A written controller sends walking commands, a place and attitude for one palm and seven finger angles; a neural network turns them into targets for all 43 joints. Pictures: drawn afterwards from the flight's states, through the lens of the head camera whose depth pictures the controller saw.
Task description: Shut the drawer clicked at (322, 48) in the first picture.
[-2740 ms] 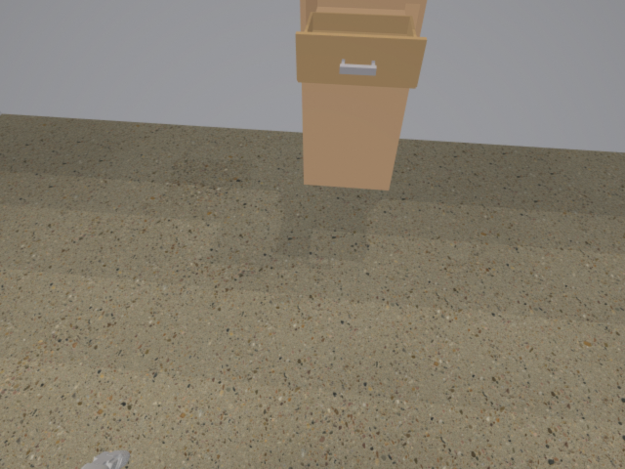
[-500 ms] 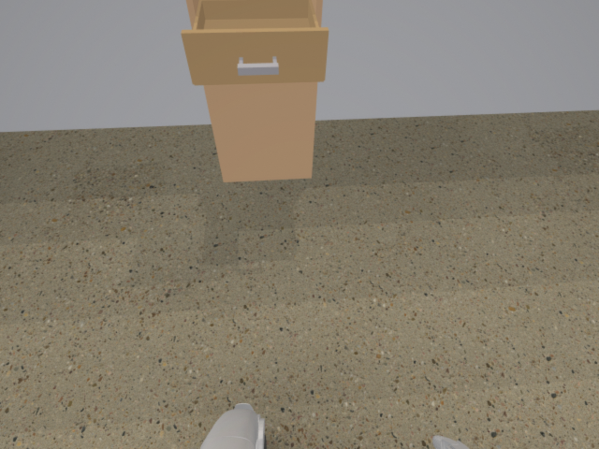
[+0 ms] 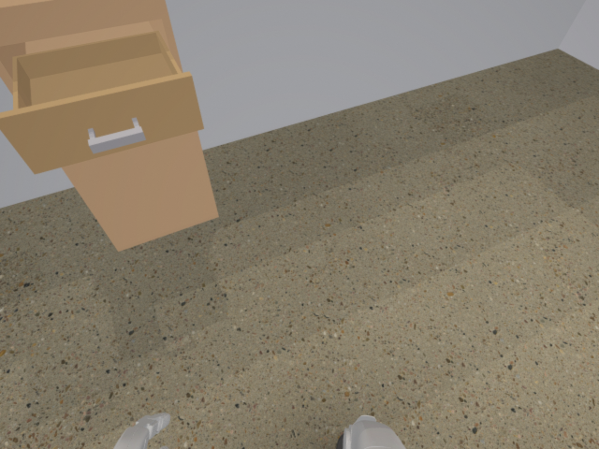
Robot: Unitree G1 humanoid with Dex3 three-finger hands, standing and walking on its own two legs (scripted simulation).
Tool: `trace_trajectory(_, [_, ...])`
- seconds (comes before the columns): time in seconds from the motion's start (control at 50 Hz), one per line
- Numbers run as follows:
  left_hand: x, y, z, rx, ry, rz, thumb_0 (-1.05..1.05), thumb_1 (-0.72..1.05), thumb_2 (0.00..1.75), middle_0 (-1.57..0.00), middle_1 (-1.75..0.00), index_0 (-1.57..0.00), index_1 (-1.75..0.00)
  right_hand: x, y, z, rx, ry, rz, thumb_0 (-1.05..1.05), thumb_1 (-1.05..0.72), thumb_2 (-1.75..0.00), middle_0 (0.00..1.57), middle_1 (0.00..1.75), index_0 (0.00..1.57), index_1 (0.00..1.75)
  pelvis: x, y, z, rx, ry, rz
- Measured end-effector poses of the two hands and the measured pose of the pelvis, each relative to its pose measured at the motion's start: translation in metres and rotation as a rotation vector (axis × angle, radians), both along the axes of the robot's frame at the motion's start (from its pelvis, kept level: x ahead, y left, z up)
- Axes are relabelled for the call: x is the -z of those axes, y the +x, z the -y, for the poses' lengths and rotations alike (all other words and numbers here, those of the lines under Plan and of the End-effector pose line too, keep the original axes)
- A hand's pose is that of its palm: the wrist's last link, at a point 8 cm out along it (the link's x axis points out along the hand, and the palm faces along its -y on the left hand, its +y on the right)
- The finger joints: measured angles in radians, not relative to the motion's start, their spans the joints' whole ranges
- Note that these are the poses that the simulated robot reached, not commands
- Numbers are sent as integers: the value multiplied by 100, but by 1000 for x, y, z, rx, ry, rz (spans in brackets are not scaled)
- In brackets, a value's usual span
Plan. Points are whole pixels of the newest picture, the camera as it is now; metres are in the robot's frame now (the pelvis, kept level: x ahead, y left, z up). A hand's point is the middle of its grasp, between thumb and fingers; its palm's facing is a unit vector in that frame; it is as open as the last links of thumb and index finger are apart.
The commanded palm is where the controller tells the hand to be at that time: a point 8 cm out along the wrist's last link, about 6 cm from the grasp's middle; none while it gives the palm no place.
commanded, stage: walk to a spot facing it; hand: left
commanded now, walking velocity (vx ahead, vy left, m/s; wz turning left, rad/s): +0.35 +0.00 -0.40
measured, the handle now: (115, 133) +0.71 +0.39 -0.02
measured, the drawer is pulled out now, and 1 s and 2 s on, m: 0.30 0.30 0.30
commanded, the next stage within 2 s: turn to face it in 0.34 s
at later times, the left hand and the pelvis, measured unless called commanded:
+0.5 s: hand (181, 387) +0.25 +0.20 -0.19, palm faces -0.06 -0.98 -0.19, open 7.3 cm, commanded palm none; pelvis +0.22 +0.01 -0.01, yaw -8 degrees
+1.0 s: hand (217, 305) +0.38 +0.15 -0.15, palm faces +0.12 -0.96 -0.24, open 7.4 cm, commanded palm none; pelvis +0.29 -0.03 +0.00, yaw +7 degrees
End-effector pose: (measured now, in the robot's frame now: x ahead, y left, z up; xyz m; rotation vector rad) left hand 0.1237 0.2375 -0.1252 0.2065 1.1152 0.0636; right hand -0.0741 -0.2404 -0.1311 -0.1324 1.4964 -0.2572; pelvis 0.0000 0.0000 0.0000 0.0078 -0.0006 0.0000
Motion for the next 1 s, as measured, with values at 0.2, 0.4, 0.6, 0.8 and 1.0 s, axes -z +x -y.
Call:
trace_trajectory(0.2, [9, 112, 52, 83, -18, 67, 0, 91, 90, -20, -30, -20, -29, 19, 63, 2, 107, 70, -69, 1, -91, -90, 20, 30, 20, 30, 12, 90, 29, 65, -14, 23])
trace_trajectory(0.4, [14, 110, 9, 1, 27, -120, -2, 94, 90, -20, -30, -21, -29, 1, 267, 14, 6, 4, 287, 1, -93, -90, 20, 30, 20, 30, 2, 169, 14, 108, -36, 9])
trace_trajectory(0.6, [32, 153, -17, -17, 0, -240, 0, 91, 90, -20, -30, -20, -29, -8, 351, -9, -36, -54, 329, 0, -91, -90, 19, 30, 20, 30, 5, 245, -12, 124, -31, 15])
trace_trajectory(0.8, [13, 230, 15, -73, -20, -103, 0, 91, 90, -20, -30, -20, -29, 8, 338, -19, -33, 52, 99, 1, -92, -89, 20, 30, 20, 30, -2, 277, 0, 14, -13, -5])
trace_trajectory(1.0, [-5, 240, 37, -174, 46, -1, 0, 90, 90, -20, -30, -20, -29, 27, 398, 29, -125, 80, 112, 1, -91, -89, 20, 30, 20, 30, 4, 291, 33, -124, 10, 5])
